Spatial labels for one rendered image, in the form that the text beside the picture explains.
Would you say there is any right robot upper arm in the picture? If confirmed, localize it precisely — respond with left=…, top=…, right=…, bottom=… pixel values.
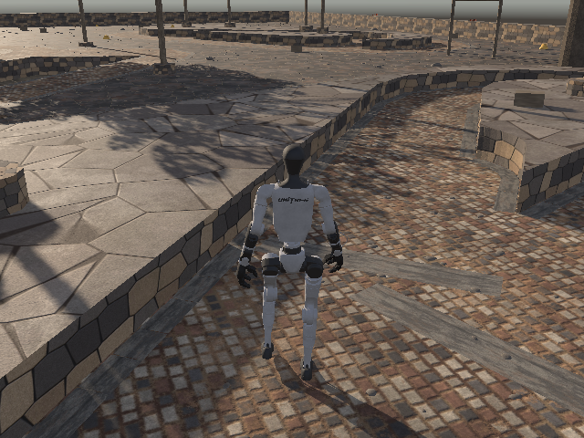
left=312, top=184, right=336, bottom=235

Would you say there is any left robot forearm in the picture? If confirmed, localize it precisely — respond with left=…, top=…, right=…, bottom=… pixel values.
left=238, top=221, right=258, bottom=266

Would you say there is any right robot forearm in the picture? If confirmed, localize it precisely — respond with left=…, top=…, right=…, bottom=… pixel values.
left=327, top=221, right=342, bottom=256

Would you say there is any right robot hand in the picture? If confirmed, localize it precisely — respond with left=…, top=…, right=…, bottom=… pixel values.
left=322, top=252, right=343, bottom=273

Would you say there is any left robot upper arm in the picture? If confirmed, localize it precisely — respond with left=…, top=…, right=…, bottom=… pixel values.
left=250, top=183, right=275, bottom=235

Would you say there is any robot head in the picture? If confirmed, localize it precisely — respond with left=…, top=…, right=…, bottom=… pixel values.
left=277, top=144, right=309, bottom=189

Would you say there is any left robot shin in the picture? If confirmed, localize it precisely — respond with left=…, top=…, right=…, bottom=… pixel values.
left=262, top=287, right=276, bottom=348

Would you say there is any left robot hand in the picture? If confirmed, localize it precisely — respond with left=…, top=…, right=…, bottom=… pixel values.
left=236, top=263, right=257, bottom=288

